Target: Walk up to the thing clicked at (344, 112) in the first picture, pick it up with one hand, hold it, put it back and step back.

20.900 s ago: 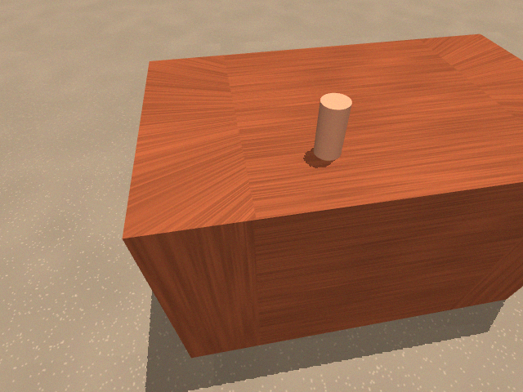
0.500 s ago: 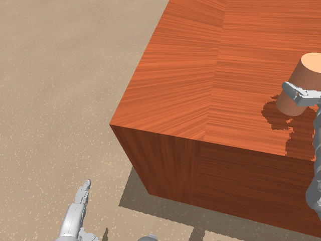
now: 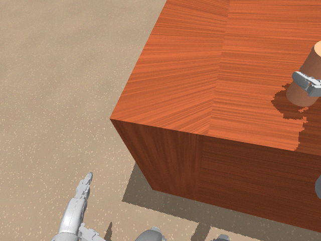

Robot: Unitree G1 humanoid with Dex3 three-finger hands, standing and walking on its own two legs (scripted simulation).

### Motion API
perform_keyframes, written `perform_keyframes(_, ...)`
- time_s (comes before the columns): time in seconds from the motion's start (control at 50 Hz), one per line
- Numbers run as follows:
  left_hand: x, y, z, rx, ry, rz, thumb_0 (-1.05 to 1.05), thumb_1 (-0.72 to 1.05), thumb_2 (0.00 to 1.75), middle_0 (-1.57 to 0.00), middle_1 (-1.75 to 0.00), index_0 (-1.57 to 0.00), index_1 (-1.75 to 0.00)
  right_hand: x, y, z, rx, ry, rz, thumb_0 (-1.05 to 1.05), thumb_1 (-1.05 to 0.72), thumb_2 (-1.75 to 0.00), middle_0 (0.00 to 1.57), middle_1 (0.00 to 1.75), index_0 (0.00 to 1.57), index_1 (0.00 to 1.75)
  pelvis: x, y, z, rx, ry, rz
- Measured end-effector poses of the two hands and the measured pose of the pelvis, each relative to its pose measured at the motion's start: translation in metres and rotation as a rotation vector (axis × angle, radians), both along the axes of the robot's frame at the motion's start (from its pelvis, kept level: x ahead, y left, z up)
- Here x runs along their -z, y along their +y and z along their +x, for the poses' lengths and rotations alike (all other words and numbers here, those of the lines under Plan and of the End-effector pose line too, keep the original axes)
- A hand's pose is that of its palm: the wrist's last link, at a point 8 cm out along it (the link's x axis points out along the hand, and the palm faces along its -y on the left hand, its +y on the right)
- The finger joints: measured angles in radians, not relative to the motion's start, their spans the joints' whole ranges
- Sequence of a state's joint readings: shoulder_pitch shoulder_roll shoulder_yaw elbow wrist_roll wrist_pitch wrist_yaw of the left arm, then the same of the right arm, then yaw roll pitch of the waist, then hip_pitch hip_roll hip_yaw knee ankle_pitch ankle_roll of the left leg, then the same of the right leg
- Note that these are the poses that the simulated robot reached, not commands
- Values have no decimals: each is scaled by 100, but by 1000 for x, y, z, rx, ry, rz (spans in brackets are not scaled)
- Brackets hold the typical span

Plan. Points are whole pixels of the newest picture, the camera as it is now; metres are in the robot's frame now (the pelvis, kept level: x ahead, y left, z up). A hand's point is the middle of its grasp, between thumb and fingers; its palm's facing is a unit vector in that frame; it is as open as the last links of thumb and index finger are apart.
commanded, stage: open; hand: right
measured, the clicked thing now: (315, 76) +0.52 -0.24 +0.11
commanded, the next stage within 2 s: withdraw in 0.36 s
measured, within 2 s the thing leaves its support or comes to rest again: neither
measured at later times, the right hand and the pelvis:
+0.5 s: hand (319, 68) +0.53 -0.24 +0.12, palm faces +0.23 +0.97 +0.01, open 14.2 cm; pelvis +0.00 +0.00 +0.00, yaw +0 degrees
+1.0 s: hand out of the picture +0.52 -0.30 +0.25, palm faces +0.26 +0.96 -0.02, open 17.1 cm; pelvis +0.02 -0.01 +0.02, yaw -1 degrees
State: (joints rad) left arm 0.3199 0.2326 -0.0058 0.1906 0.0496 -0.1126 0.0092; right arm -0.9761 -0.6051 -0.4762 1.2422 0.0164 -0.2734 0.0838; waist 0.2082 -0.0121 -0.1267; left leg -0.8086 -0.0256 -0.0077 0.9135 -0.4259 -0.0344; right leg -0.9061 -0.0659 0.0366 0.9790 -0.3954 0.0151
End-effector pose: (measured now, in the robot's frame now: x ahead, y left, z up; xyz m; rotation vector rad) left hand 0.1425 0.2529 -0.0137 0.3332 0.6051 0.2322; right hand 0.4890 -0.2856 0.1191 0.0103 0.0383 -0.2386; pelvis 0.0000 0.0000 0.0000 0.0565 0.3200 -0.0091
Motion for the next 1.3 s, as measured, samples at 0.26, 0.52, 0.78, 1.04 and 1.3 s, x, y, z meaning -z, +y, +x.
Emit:
perform_keyframes(0.26,3,3,-5,-20,20,2,-1,-52,5,-6,-5,-6,-5,-5,1,7,-12,-20,0,-1,39,-45,84,66,84,65,3,-1,0,-3,9,2)
perform_keyframes(0.52,4,1,-3,-12,32,-10,-1,-53,5,-6,-5,-6,-6,-4,-2,6,-7,-20,4,-1,40,-21,50,35,50,35,4,-3,2,-4,12,0)
perform_keyframes(0.78,-3,15,-8,-66,71,4,-1,-51,4,-6,-5,-6,-5,-50,-30,4,53,-72,-17,-1,38,-12,21,15,19,14,-8,-4,11,-7,-25,-3)
perform_keyframes(1.04,3,-15,32,-3,39,-125,-1,-52,4,-6,-4,-6,-5,-132,-67,-3,28,8,-87,-1,46,-4,8,5,8,5,-25,-5,25,5,-64,-14)
perform_keyframes(1.3,13,-6,2,-12,257,-157,-1,-50,4,-6,-5,-6,-5,-99,-130,-47,279,113,-253,-1,53,-4,8,6,7,5,-36,-8,39,-12,-85,-16)
